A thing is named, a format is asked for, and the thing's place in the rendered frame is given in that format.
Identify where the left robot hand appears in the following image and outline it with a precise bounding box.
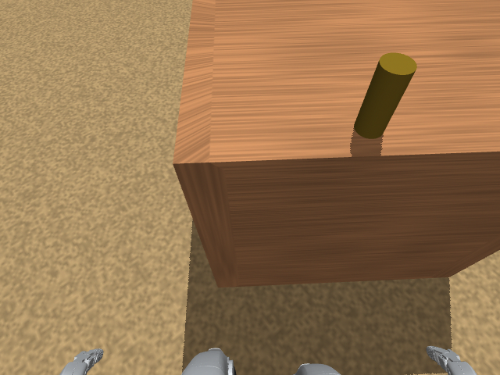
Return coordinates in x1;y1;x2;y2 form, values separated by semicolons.
60;348;103;375

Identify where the can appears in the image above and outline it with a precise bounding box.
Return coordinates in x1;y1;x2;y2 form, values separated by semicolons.
354;52;417;139

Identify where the right robot hand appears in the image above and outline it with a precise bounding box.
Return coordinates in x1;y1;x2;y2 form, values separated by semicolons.
426;346;477;375

